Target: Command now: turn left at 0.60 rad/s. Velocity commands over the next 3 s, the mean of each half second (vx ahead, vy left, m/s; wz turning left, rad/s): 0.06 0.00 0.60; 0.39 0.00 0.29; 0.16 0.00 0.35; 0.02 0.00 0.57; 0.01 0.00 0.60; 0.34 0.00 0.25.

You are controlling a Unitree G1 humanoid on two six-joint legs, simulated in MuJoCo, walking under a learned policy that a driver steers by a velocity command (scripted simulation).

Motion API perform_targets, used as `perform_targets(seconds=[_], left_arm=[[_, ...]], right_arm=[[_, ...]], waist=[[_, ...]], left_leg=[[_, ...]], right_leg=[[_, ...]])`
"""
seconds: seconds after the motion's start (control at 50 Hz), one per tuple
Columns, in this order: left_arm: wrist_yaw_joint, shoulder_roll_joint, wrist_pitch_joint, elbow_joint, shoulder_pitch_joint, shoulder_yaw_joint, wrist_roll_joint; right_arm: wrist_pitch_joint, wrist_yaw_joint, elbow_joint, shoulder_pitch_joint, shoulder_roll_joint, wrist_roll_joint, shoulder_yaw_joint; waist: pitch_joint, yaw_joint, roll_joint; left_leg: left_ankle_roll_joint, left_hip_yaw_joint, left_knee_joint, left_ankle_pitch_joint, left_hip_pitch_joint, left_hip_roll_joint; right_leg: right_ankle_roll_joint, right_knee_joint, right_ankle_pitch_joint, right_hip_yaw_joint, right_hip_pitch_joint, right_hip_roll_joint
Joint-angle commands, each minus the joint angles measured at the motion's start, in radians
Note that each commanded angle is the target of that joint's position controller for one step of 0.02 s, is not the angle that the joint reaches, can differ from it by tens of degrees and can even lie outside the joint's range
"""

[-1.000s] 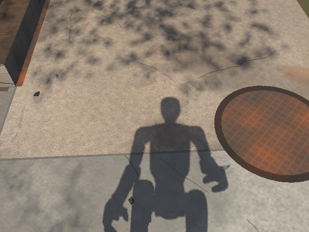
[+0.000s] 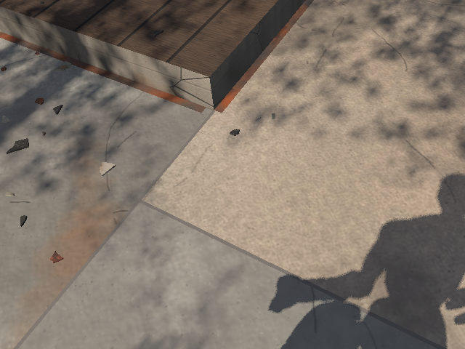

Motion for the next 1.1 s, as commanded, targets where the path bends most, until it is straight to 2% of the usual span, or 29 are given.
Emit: perform_targets(seconds=[0.02, 0.1, 0.14, 0.16, 0.18, 0.2, 0.22, 0.24, 0.28, 0.32, 0.36, 0.4, 0.42, 0.54, 0.62, 0.66, 0.7, 0.72, 0.74, 0.76, 0.78, 0.8, 0.82, 0.84, 0.88, 0.96, 1.0, 1.04, 1.1], left_arm=[[-0.005, 0.178, -0.01, -0.04, 0.041, 0.054, 0.003], [-0.022, 0.205, -0.007, -0.035, 0.029, 0.065, 0.005], [-0.026, 0.218, -0.001, -0.03, 0.027, 0.07, -0.002], [-0.026, 0.22, 0.003, -0.029, 0.014, 0.071, -0.013], [-0.028, 0.209, 0.007, -0.019, 0.037, 0.07, -0.015], [-0.033, 0.152, 0.014, -0.037, 0.077, 0.057, -0.003], [-0.021, 0.109, 0.031, -0.109, 0.002, 0.038, 0.003], [-0.013, 0.151, 0.043, -0.095, -0.027, 0.047, 0.006], [-0.02, 0.154, 0.039, -0.065, -0.009, 0.052, -0.015], [-0.027, 0.174, 0.036, -0.041, 0.025, 0.06, 0.005], [-0.04, 0.168, 0.037, -0.036, 0.033, 0.06, 0.012], [-0.05, 0.159, 0.038, -0.048, -0.017, 0.058, 0.014], [-0.053, 0.159, 0.036, -0.053, -0.04, 0.059, 0.016], [-0.057, 0.135, -0.005, -0.062, -0.12, 0.05, 0.014], [-0.06, 0.123, -0.026, -0.068, -0.14, 0.04, 0.005], [-0.055, 0.115, -0.038, -0.059, -0.102, 0.035, -0.002], [-0.04, 0.108, -0.055, -0.015, 0.027, 0.035, 0.002], [-0.028, 0.15, -0.068, 0.005, 0.119, 0.044, 0.01], [-0.017, 0.258, -0.074, 0.01, 0.205, 0.064, 0.025], [-0.023, 0.309, -0.068, 0.045, 0.244, 0.085, 0.018], [-0.032, 0.246, -0.066, 0.044, 0.197, 0.072, 0.007], [-0.039, 0.187, -0.071, 0.035, 0.143, 0.059, -0.002], [-0.042, 0.156, -0.077, 0.03, 0.109, 0.05, -0.001], [-0.041, 0.137, -0.084, 0.038, 0.107, 0.043, -0.001], [-0.046, 0.126, -0.099, 0.065, 0.141, 0.04, -0.007], [-0.054, 0.105, -0.108, 0.123, 0.228, 0.035, -0.02], [-0.052, 0.094, -0.105, 0.145, 0.236, 0.029, -0.017], [-0.049, 0.105, -0.101, 0.167, 0.251, 0.027, -0.013], [-0.04, 0.126, -0.098, 0.188, 0.237, 0.028, -0.013]], right_arm=[[-0.008, 0.008, -0.092, -0.047, -0.043, 0.002, 0.0], [-0.012, 0.01, -0.115, -0.06, -0.038, 0.011, 0.009], [-0.019, 0.007, -0.121, -0.049, -0.04, 0.009, 0.009], [-0.027, 0.003, -0.113, -0.019, -0.036, 0.0, 0.009], [-0.04, -0.009, -0.101, 0.016, -0.054, -0.014, 0.006], [-0.056, -0.022, -0.105, 0.044, -0.155, -0.027, -0.014], [-0.058, -0.022, -0.113, 0.091, -0.274, -0.004, -0.046], [-0.058, -0.022, -0.097, 0.133, -0.223, 0.009, -0.041], [-0.051, -0.033, -0.104, 0.003, -0.132, 0.005, -0.01], [-0.051, -0.044, -0.112, -0.038, -0.108, 0.008, -0.001], [-0.057, -0.038, -0.097, 0.014, -0.117, 0.007, -0.004], [-0.061, -0.03, -0.084, 0.052, -0.123, 0.002, -0.009], [-0.063, -0.028, -0.078, 0.068, -0.123, -0.001, -0.009], [-0.091, -0.029, -0.047, 0.152, -0.142, -0.013, -0.017], [-0.108, -0.026, -0.032, 0.17, -0.131, -0.016, -0.012], [-0.115, -0.025, -0.027, 0.154, -0.125, -0.015, -0.009], [-0.119, -0.031, -0.025, 0.12, -0.106, -0.008, -0.001], [-0.129, -0.035, -0.031, 0.109, -0.057, -0.004, 0.014], [-0.14, -0.033, -0.062, 0.098, 0.023, 0.012, 0.037], [-0.139, -0.038, -0.067, 0.09, -0.054, -0.012, 0.021], [-0.138, -0.034, -0.049, 0.098, -0.073, -0.023, 0.016], [-0.139, -0.021, -0.028, 0.096, -0.067, -0.025, 0.018], [-0.139, -0.009, -0.016, 0.098, -0.06, -0.023, 0.019], [-0.137, -0.001, -0.008, 0.091, -0.057, -0.031, 0.021], [-0.133, 0.007, -0.007, 0.063, -0.039, -0.04, 0.029], [-0.129, 0.011, -0.052, -0.091, -0.006, -0.039, 0.049], [-0.13, 0.013, -0.068, -0.157, 0.031, -0.034, 0.067], [-0.134, 0.011, -0.069, -0.193, 0.057, -0.024, 0.082], [-0.137, -0.004, -0.03, -0.126, 0.019, -0.02, 0.075]], waist=[[-0.102, 0.031, -0.207], [-0.108, 0.032, -0.237], [-0.112, 0.021, -0.233], [-0.117, -0.008, -0.206], [-0.13, -0.029, -0.13], [-0.141, -0.021, 0.135], [-0.121, -0.049, 0.254], [-0.134, -0.08, 0.112], [-0.048, -0.004, 0.071], [-0.079, 0.014, 0.101], [-0.13, 0.001, 0.071], [-0.09, -0.023, 0.082], [-0.063, -0.031, 0.094], [-0.035, -0.062, 0.07], [-0.032, -0.066, 0.073], [-0.027, -0.038, 0.064], [-0.032, 0.046, 0.01], [-0.063, 0.091, -0.068], [-0.123, 0.12, -0.272], [-0.056, 0.1, -0.246], [0.021, 0.053, -0.148], [0.048, 0.026, -0.109], [0.035, 0.008, -0.123], [0.018, 0.005, -0.148], [-0.011, 0.009, -0.158], [-0.005, 0.037, -0.142], [0.007, 0.044, -0.141], [-0.002, 0.053, -0.157], [-0.05, 0.016, -0.179]], left_leg=[[0.008, 0.046, -0.111, -0.011, -0.049, 0.025], [0.047, 0.11, -0.285, -0.025, 0.101, 0.026], [0.069, 0.128, -0.403, 0.011, 0.16, 0.019], [0.085, 0.135, -0.526, 0.098, 0.234, 0.008], [0.1, 0.082, -0.661, 0.215, 0.335, 0.014], [0.147, -0.243, -0.769, 0.366, 0.463, 0.242], [0.322, -0.502, -0.733, 0.723, 0.415, 0.446], [0.372, -0.427, -0.711, 0.744, 0.422, 0.416], [0.305, -0.274, -0.727, 0.612, 0.332, 0.275], [0.273, -0.226, -0.72, 0.65, 0.34, 0.204], [0.28, -0.261, -0.763, 0.37, 0.362, 0.187], [0.294, -0.338, -0.832, 0.017, 0.367, 0.181], [0.3, -0.373, -0.856, -0.066, 0.367, 0.185], [0.327, -0.451, -0.846, -0.072, 0.366, 0.192], [0.322, -0.456, -0.819, -0.056, 0.296, 0.187], [0.301, -0.457, -0.803, -0.043, 0.209, 0.179], [0.25, -0.416, -0.711, -0.037, 0.051, 0.119], [0.21, -0.346, -0.573, -0.054, -0.054, 0.061], [0.157, -0.159, -0.274, -0.098, -0.185, -0.07], [0.155, -0.106, -0.104, -0.143, -0.287, -0.098], [0.16, -0.133, -0.014, -0.064, -0.305, -0.036], [0.154, -0.123, -0.005, 0.016, -0.289, -0.005], [0.143, -0.099, -0.02, 0.075, -0.262, 0.019], [0.129, -0.066, -0.018, 0.124, -0.246, 0.033], [0.109, -0.019, 0.003, 0.19, -0.245, 0.053], [0.075, 0.066, -0.087, 0.256, -0.309, 0.091], [0.065, 0.112, -0.229, 0.292, -0.236, 0.077], [0.072, 0.148, -0.374, 0.335, -0.107, 0.044], [0.126, 0.14, -0.465, 0.38, 0.048, 0.007]], right_leg=[[-0.169, -0.068, 0.519, 0.141, 0.166, -0.254], [-0.149, -0.033, 0.494, 0.088, 0.096, -0.264], [-0.126, 0.015, 0.465, 0.075, 0.082, -0.272], [-0.093, 0.074, 0.411, 0.044, 0.044, -0.26], [-0.036, 0.171, 0.295, 0.003, -0.028, -0.235], [0.037, 0.43, -0.068, -0.082, -0.231, -0.137], [0.074, 0.581, -0.429, -0.016, -0.409, 0.026], [0.077, 0.689, -0.405, 0.088, -0.411, -0.007], [0.072, 0.665, -0.236, 0.124, -0.397, -0.031], [0.08, 0.665, -0.155, 0.108, -0.361, -0.015], [0.085, 0.649, -0.122, 0.107, -0.358, -0.007], [0.087, 0.582, -0.104, 0.113, -0.413, -0.006], [0.089, 0.545, -0.101, 0.114, -0.437, -0.003], [0.084, 0.354, -0.083, 0.13, -0.425, 0.016], [0.057, 0.239, -0.091, 0.108, -0.308, 0.03], [0.034, 0.158, -0.073, 0.098, -0.164, 0.04], [0.011, 0.007, -0.002, 0.087, 0.112, 0.056], [-0.004, -0.048, -0.092, 0.197, 0.266, -0.039], [-0.074, -0.212, -0.44, 0.562, 0.375, -0.273], [-0.147, -0.289, -0.622, 0.821, 0.279, -0.373], [-0.161, -0.277, -0.613, 0.771, 0.21, -0.351], [-0.144, -0.27, -0.504, 0.654, 0.167, -0.293], [-0.12, -0.28, -0.381, 0.548, 0.153, -0.239], [-0.112, -0.285, -0.254, 0.472, 0.153, -0.201], [-0.12, -0.281, -0.007, 0.372, 0.163, -0.164], [-0.143, -0.276, 0.33, 0.26, 0.201, -0.144], [-0.129, -0.24, 0.578, 0.181, 0.167, -0.112], [-0.106, -0.197, 0.738, 0.131, 0.131, -0.096], [-0.074, -0.111, 0.871, 0.115, 0.171, -0.135]])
